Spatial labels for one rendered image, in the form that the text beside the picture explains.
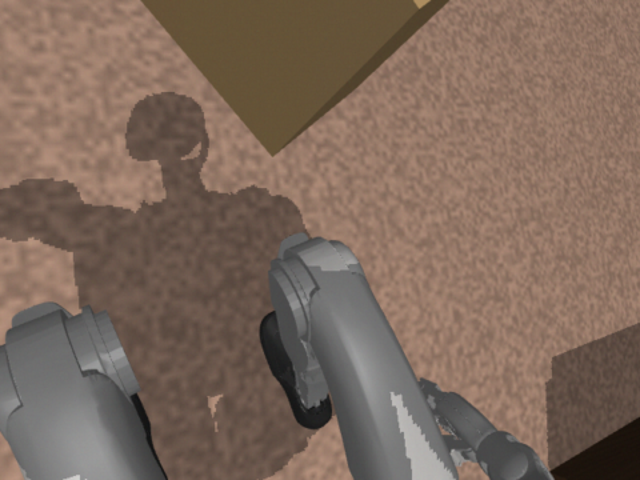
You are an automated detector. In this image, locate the left robot foot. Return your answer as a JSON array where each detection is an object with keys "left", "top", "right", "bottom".
[{"left": 130, "top": 393, "right": 168, "bottom": 480}]

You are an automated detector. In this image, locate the right robot arm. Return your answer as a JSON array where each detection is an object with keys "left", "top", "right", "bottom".
[{"left": 476, "top": 431, "right": 554, "bottom": 480}]

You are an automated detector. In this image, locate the right robot hand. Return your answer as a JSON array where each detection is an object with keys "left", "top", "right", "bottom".
[{"left": 418, "top": 378, "right": 498, "bottom": 466}]

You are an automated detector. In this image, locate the right robot foot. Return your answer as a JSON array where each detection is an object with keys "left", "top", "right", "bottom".
[{"left": 259, "top": 311, "right": 332, "bottom": 429}]

